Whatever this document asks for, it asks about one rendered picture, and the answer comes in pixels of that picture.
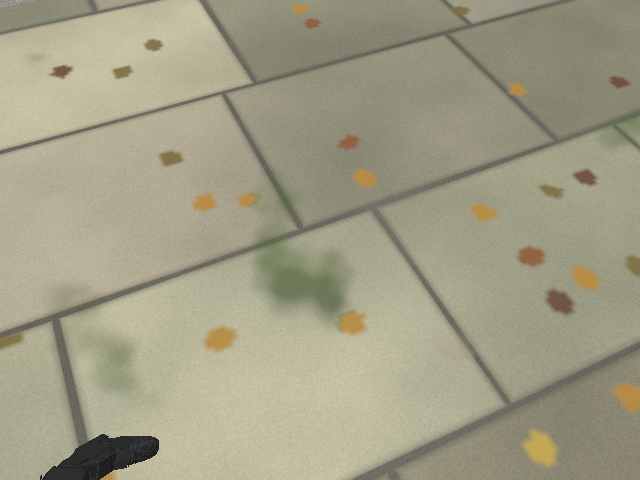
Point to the left robot hand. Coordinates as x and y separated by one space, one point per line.
101 455

